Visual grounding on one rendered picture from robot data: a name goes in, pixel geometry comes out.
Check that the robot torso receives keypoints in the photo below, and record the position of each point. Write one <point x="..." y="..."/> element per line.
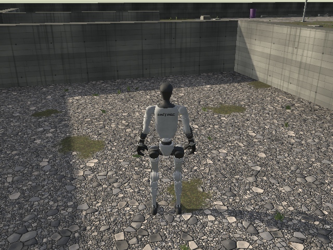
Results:
<point x="166" y="120"/>

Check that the right robot forearm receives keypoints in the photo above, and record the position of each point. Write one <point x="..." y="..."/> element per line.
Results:
<point x="190" y="138"/>

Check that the robot right hand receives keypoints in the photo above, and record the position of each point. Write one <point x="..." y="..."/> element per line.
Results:
<point x="187" y="146"/>

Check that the right robot upper arm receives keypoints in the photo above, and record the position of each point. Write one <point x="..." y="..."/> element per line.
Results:
<point x="185" y="119"/>

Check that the left robot upper arm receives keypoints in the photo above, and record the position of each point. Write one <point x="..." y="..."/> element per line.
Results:
<point x="147" y="119"/>

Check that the left robot forearm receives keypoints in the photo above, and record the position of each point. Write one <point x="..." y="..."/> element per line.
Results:
<point x="142" y="138"/>

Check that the robot left hand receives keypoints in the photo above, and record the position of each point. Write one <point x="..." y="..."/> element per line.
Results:
<point x="138" y="148"/>

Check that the left robot foot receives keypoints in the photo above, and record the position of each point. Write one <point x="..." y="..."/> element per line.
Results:
<point x="154" y="210"/>

